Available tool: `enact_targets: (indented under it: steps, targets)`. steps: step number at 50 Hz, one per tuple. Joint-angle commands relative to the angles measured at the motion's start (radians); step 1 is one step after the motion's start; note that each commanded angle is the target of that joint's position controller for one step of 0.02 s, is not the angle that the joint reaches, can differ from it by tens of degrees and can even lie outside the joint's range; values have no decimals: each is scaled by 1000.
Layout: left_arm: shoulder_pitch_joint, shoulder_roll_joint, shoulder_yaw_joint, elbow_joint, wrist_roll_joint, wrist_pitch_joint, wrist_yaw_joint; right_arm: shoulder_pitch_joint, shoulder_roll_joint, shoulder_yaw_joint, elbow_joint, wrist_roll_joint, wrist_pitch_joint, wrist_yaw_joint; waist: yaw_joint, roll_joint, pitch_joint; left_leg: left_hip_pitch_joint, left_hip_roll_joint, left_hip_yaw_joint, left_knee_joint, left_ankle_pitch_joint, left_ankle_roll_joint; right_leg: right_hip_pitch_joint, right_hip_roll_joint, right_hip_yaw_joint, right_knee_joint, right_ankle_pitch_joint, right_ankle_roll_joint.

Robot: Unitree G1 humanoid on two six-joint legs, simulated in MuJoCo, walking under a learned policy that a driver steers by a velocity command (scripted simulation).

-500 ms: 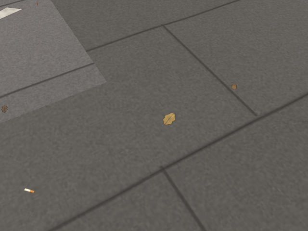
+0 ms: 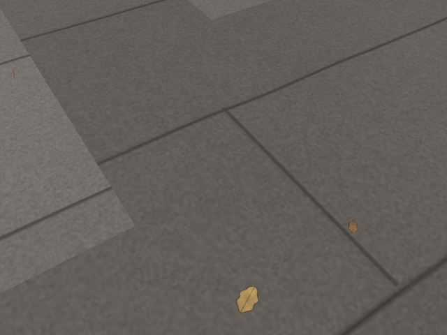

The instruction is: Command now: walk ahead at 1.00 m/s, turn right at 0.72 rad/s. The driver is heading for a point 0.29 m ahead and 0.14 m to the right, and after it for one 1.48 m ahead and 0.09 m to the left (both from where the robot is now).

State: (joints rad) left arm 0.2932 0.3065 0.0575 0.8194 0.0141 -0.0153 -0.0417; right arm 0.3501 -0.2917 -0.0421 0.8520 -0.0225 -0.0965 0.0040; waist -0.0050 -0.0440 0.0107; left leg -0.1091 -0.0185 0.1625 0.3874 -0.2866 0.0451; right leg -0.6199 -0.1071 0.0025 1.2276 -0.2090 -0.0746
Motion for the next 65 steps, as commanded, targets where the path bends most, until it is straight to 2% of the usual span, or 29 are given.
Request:
enact_targets:
  steps: [1, 7, 9, 11, 12, 13, 14, 16, 19, 21, 25, 29, 31, 33, 34, 35, 36, 37, 39, 43, 49, 51, 53, 55, 56, 57, 58, 60, 65]
  targets:
    - [-70, -27, -12, -94, 7, 15, -21, -47, -23, -3, -40, 11, -45, 1, 34, 126, 99, -29, 231, -73, -274, 329, 36, -143, -51, -3, -52, 128, 7]
    - [-222, 14, -27, -154, 3, 4, -51, -4, -125, -17, -19, 11, -47, -26, 53, 84, 98, 73, 196, 136, -220, 1010, -32, 93, 98, -204, -467, 330, -79]
    - [-75, 70, -11, -115, -2, 7, -41, -9, -196, -36, -34, 2, -18, -46, 141, 143, -5, 159, 231, 126, 12, 1380, -45, 255, 175, -233, -467, 212, -108]
    - [307, 142, 31, 7, 16, 7, -11, -73, -219, -39, -48, -16, 14, -49, 315, 139, -150, 17, 258, 62, 491, 1289, 6, 673, 193, -88, -538, 81, -171]
    - [330, 188, 56, 35, 12, 9, 14, -69, -155, -29, -27, -18, 20, -31, 296, 2, -114, -167, 99, 65, 925, 470, 16, 787, 121, 39, -624, 12, -202]
    - [185, 301, 71, -9, 44, 8, 22, 138, 1, 16, -96, 5, 9, -17, 45, -266, -217, -547, 0, -73, 1293, -244, -2, 1019, -162, 509, -656, 38, -293]
    - [165, 261, 74, -52, 17, 8, 24, 30, -78, 13, -125, 12, -11, -21, 139, -95, -320, -642, 1, -234, 1319, -141, 24, 1001, -214, 724, -900, -254, -312]
    - [73, 143, 44, -31, 28, -13, 37, -52, -101, 8, -109, 25, -11, -14, 58, 112, 4, -654, 87, -234, 1184, -5, 36, 627, -206, 526, -1019, -300, -233]
    - [29, 61, 12, -5, 19, -80, 34, -7, -38, 15, -61, 10, 60, 14, -43, 113, 94, -463, 159, -284, 1004, 46, 14, 300, -124, 242, -1098, -165, -118]
    - [52, 50, 11, 16, 10, -112, 22, -81, -23, 14, -70, 17, 78, 28, -30, 90, 144, -503, 166, -267, 872, 138, 14, 298, -52, 61, -1123, 68, -32]
    - [89, 41, 4, 32, 1, -131, 19, -238, 6, 23, -111, 27, 60, 45, 20, 21, 124, -563, 113, -114, 570, 379, 49, 469, 31, -193, -1136, 529, 35]
    - [130, 76, -3, 47, -8, -125, 56, -316, 5, 29, -133, 18, 45, 63, 26, -11, 77, -469, 16, 30, 290, 486, 95, 678, -13, -269, -1107, 1000, 73]
    - [96, 135, 10, 34, 2, -100, 86, -199, -45, 13, -102, 19, 53, 59, -55, -73, -11, -354, -50, 52, 266, 405, 116, 786, -58, -276, -947, 1310, 87]
    - [-7, 188, 32, -4, 23, -58, 102, 127, -135, -29, -12, 23, 65, 43, -231, -104, -147, -50, -101, 19, 298, 250, 157, 738, -93, -256, -558, 1431, 75]
    - [-93, 202, 40, -27, 30, -42, 99, 342, -181, -59, 45, 21, 70, 27, -345, -68, -194, 155, -68, -81, 241, 155, 214, 593, -80, -238, -200, 1253, 54]
    - [-142, 100, 16, -29, 35, -49, 68, 321, -188, -75, 60, 34, 78, 8, -301, 92, -95, 219, -19, -181, 225, 92, 244, 344, 85, -219, 174, 306, 36]
    - [-85, -41, -23, -134, 24, -74, 50, 194, -254, -86, 37, 2, 90, 7, -103, 326, -81, 389, 130, -630, 199, 159, 404, -129, 212, -100, 484, -308, 93]
    - [-76, -17, -43, -193, 15, -104, 46, 153, -254, -91, -1, -2, 86, 7, -99, 237, -198, 466, 249, -964, -55, -106, 482, -271, 174, 87, 478, -278, 76]
    - [-140, 59, -37, -176, 27, -124, 41, 88, -135, -69, 0, -1, 76, 2, -29, -65, 12, 163, 205, -853, -193, -155, 348, -203, 69, 95, 235, -128, 60]
    - [-178, 48, -59, -210, 65, -50, 30, 37, -134, -52, -26, 21, 17, -5, 47, -40, 92, -210, 45, -600, -236, 80, 300, -9, -8, 37, -69, -119, 133]
    - [-431, 6, -86, -322, 21, -56, 20, 155, -171, -78, -8, 34, 13, 9, -108, 83, 58, -90, -11, -533, -191, 593, 200, 95, 75, -43, -572, 297, 120]
    - [-435, 23, -81, -338, 16, -62, 27, 138, -182, -84, -14, 29, 15, 4, -103, 104, 31, -14, 7, -544, -131, 694, 174, 161, 100, -25, -678, 300, 99]
    - [-292, 92, -51, -302, 13, -68, 46, 94, -220, -93, -30, 26, 10, -1, -29, 108, -84, 18, 7, -560, 55, 907, 124, 402, 149, -3, -718, 231, 78]
    - [125, 201, 5, -199, 10, -75, 79, -44, -248, -98, -68, 10, -5, 5, 214, 106, -277, -136, -31, -533, 504, 805, 93, 830, 61, 59, -661, 50, 54]
    - [315, 250, 25, -154, 41, -76, 96, -63, -72, -53, -106, -1, -13, 1, 236, -112, -380, -327, -96, -443, 859, -17, 103, 1044, -194, 297, -659, -226, 45]
    - [165, 324, 43, -177, 66, -72, 80, 106, -24, -21, -175, 68, -3, 0, 60, -438, -501, -580, -139, -343, 1075, -232, 74, 1129, -416, 917, -908, -427, -74]
    - [32, 186, 33, -215, 55, -64, 69, 27, -117, -26, -125, 27, 19, -13, 75, -200, -335, -659, -35, -307, 1090, -92, 84, 969, -343, 846, -957, -608, -83]
    - [-4, 68, 5, -171, 51, -62, 58, -93, -120, -29, -130, -9, 35, 15, 68, 15, -113, -631, 27, -267, 1001, 19, 66, 703, -234, 510, -957, -310, -75]
    - [100, 32, -9, -29, 13, -112, 31, -213, -15, 17, -231, -27, 68, 58, -5, -32, 21, -680, 77, -302, 858, 11, 58, 521, -171, 210, -1059, 41, -60]
